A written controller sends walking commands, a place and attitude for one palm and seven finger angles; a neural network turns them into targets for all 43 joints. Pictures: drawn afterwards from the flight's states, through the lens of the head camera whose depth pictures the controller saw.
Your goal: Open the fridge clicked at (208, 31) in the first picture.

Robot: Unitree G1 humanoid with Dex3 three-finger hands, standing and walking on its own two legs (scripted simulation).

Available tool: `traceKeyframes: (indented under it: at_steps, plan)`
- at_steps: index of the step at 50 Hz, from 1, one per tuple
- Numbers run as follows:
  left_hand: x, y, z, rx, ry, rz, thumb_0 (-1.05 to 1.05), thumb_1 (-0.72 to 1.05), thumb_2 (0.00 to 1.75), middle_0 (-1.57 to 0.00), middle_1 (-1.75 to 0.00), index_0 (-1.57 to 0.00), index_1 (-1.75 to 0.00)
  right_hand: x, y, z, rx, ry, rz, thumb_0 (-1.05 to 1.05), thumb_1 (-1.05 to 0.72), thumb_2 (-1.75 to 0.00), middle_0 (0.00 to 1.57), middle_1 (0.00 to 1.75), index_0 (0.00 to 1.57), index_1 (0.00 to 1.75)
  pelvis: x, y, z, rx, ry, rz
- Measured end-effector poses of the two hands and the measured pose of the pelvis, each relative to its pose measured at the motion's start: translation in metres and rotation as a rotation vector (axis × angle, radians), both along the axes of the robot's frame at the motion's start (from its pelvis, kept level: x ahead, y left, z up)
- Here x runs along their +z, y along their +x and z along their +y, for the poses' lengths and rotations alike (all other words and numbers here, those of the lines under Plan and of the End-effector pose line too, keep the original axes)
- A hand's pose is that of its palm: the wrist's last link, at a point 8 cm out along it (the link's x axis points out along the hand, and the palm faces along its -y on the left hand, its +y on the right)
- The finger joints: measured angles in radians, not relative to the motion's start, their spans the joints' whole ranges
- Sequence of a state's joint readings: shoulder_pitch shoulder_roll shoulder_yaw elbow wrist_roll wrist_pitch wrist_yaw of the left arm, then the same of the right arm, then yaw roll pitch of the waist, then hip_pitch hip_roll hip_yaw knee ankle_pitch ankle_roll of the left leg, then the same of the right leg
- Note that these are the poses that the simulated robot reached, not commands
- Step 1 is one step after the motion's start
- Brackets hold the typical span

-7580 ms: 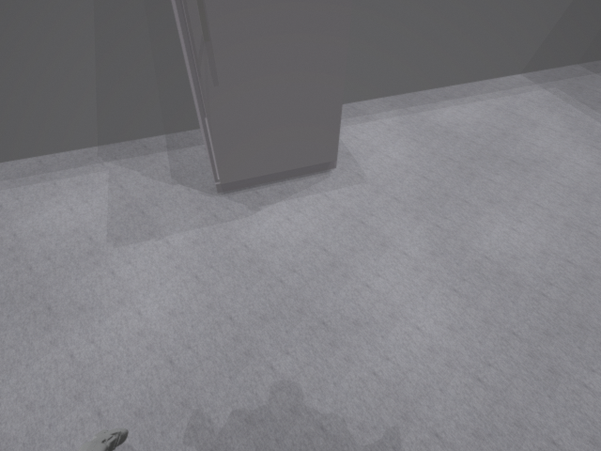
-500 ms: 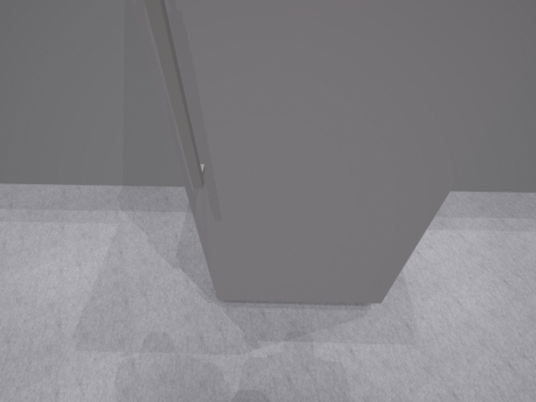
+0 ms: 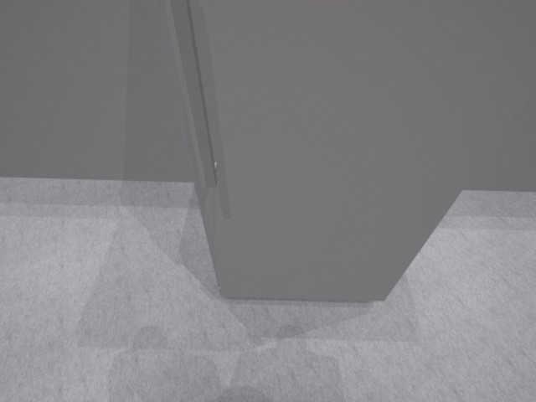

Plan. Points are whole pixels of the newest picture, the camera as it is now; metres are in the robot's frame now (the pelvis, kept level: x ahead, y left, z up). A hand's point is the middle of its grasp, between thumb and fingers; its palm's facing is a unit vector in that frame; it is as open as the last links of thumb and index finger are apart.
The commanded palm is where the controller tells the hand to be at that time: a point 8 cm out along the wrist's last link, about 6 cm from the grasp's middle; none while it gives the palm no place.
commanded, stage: look again from close up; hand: left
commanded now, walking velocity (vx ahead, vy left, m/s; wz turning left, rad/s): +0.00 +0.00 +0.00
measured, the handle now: (196, 78) +0.53 +0.15 +0.21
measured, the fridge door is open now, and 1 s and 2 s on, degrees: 0 0 0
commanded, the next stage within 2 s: shuffle to correct the standing spot in 1.18 s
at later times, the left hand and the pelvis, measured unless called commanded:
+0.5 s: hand out of the picture +0.02 +0.16 -0.17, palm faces +0.02 -0.98 -0.20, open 7.4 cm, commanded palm none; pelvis +0.01 -0.02 +0.00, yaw +0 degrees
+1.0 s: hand out of the picture +0.03 +0.15 -0.17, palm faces +0.02 -0.98 -0.22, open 7.4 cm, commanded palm none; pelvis +0.01 -0.04 +0.00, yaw +1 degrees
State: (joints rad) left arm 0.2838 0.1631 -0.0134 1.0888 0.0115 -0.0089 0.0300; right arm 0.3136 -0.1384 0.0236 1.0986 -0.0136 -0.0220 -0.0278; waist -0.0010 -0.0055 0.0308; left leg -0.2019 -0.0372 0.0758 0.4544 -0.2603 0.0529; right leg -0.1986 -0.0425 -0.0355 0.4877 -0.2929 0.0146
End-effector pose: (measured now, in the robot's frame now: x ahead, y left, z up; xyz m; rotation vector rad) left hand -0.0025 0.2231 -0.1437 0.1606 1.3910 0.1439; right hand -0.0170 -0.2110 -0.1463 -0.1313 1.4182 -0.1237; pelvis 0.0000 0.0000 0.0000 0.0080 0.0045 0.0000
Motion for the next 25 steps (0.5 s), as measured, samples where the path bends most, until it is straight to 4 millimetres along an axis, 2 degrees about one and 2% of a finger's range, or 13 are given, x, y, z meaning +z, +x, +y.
traceKeyframes:
  at_steps: [14, 25]
  plan:
    - [-0.004, 0.005, -0.016, 0.012, -0.02, 0.01, 0.0, 0.91, 0.9, -0.2, -0.3, -0.2, -0.3, 0.003, 0.037, -0.021, 0.02, -0.041, -0.055, 0.01, -0.92, -0.9, 0.2, 0.3, 0.2, 0.29, 0.0, 0.011, -0.009, 0.002, 0.001, -0.009]
    - [0.0, 0.017, -0.018, 0.005, 0.003, -0.019, 0.0, 0.9, 0.9, -0.2, -0.3, -0.2, -0.3, 0.002, 0.049, -0.033, 0.028, -0.039, -0.072, 0.01, -0.92, -0.9, 0.2, 0.3, 0.2, 0.29, 0.001, 0.013, -0.019, 0.003, 0.004, -0.012]
